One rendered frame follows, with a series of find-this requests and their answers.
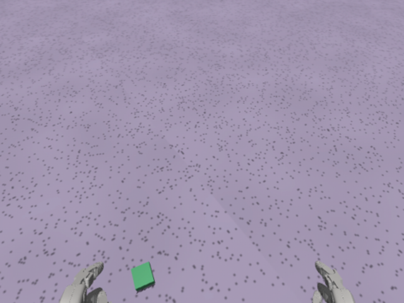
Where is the right robot hand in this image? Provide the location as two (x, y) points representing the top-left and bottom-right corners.
(312, 261), (355, 303)

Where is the small box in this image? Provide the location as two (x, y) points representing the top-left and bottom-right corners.
(131, 262), (155, 291)

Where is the left robot hand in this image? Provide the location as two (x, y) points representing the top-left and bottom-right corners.
(59, 261), (112, 303)

